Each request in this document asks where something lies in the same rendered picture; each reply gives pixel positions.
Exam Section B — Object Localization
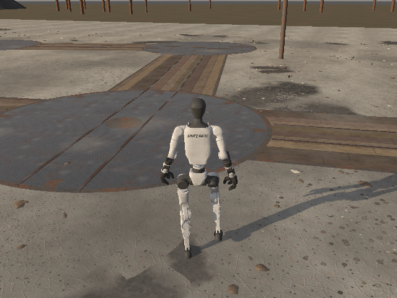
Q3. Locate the robot left upper arm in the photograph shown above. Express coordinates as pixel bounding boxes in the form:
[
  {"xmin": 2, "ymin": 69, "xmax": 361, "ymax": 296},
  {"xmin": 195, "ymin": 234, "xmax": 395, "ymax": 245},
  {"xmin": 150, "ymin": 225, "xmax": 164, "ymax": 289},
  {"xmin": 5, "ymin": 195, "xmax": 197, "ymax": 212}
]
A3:
[{"xmin": 167, "ymin": 125, "xmax": 185, "ymax": 159}]

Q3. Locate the humanoid robot head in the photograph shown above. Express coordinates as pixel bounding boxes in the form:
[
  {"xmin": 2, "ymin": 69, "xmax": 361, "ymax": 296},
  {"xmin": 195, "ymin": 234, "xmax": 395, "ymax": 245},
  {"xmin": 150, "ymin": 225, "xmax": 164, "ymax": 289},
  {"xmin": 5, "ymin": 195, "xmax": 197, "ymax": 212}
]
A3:
[{"xmin": 187, "ymin": 98, "xmax": 209, "ymax": 128}]

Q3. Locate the left robot forearm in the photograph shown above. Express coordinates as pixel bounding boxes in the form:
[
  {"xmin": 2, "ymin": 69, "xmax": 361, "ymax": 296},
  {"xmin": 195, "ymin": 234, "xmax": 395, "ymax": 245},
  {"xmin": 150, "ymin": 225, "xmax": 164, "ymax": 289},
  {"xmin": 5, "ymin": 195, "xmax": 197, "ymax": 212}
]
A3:
[{"xmin": 161, "ymin": 149, "xmax": 174, "ymax": 173}]

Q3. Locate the left robot hand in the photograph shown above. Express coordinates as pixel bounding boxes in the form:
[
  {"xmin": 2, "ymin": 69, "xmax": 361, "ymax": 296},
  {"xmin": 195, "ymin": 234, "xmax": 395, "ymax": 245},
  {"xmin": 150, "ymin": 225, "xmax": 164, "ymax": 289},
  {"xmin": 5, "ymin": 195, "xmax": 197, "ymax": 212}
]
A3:
[{"xmin": 160, "ymin": 171, "xmax": 174, "ymax": 185}]

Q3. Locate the left robot foot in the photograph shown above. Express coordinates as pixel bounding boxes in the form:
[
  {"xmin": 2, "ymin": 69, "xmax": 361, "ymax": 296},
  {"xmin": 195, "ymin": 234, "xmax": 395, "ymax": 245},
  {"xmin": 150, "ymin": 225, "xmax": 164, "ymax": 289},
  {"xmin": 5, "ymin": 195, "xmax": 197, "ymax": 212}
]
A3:
[{"xmin": 182, "ymin": 243, "xmax": 192, "ymax": 260}]

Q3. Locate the right robot forearm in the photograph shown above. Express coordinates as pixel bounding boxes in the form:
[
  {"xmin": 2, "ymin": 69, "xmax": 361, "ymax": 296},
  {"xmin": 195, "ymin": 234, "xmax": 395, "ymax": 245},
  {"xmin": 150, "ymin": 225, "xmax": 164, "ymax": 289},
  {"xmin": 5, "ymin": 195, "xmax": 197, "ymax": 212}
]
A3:
[{"xmin": 222, "ymin": 151, "xmax": 236, "ymax": 178}]

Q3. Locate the right robot hand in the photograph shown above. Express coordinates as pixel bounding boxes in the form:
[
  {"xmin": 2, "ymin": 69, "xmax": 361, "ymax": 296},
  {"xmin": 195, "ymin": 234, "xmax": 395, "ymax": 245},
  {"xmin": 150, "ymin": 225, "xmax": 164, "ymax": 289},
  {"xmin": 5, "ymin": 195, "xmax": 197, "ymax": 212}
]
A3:
[{"xmin": 223, "ymin": 176, "xmax": 238, "ymax": 191}]

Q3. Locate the robot right upper arm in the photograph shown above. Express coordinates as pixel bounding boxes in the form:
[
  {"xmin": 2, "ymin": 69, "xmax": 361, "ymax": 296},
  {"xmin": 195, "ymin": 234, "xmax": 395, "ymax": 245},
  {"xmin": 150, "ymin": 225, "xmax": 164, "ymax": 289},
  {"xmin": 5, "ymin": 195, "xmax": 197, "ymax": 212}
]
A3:
[{"xmin": 211, "ymin": 125, "xmax": 228, "ymax": 160}]

